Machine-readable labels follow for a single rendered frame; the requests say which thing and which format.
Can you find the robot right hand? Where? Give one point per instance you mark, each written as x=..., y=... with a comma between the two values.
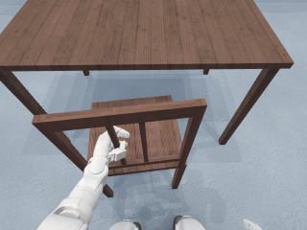
x=250, y=225

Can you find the right robot thigh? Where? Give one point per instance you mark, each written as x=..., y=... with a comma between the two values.
x=189, y=224

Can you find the robot left hand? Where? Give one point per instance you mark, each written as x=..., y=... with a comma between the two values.
x=105, y=148

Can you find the chair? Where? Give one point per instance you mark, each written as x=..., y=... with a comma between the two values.
x=154, y=143

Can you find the left robot upper arm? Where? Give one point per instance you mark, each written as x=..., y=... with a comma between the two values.
x=58, y=222

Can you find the left robot forearm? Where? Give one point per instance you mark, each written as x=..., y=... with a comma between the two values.
x=85, y=196

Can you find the robot right shin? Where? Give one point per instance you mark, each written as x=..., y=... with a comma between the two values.
x=185, y=217

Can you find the table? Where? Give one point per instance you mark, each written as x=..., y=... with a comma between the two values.
x=124, y=35

